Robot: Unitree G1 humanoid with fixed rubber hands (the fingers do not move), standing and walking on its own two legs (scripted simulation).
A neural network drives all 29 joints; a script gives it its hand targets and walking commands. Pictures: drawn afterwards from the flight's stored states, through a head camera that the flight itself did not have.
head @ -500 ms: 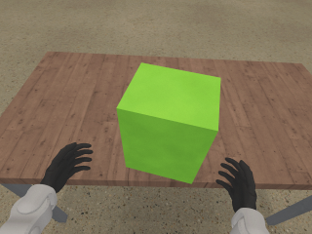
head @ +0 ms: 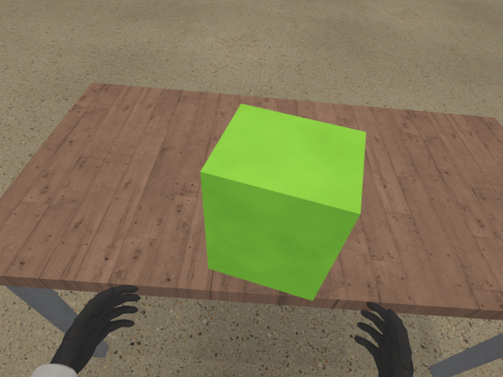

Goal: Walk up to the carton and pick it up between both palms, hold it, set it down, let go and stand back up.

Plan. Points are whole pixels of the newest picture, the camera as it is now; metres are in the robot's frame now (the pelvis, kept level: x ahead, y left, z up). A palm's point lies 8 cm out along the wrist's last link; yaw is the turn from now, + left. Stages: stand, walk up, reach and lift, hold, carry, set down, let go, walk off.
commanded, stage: set down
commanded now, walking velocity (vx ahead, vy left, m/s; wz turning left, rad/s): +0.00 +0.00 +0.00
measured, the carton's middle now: (278, 207) +0.39 -0.03 +0.06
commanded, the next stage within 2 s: let go in 1.18 s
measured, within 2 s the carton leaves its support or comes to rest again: neither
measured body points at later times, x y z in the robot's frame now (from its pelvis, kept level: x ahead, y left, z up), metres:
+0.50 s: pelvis +0.00 -0.02 +0.00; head +0.01 -0.01 +0.45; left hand +0.17 +0.23 -0.03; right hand +0.17 -0.21 -0.03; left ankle -0.01 +0.10 -0.74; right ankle +0.00 -0.12 -0.74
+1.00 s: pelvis +0.01 -0.02 +0.00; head +0.02 -0.01 +0.45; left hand +0.17 +0.23 -0.07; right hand +0.17 -0.23 -0.08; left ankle -0.01 +0.10 -0.74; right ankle +0.00 -0.12 -0.74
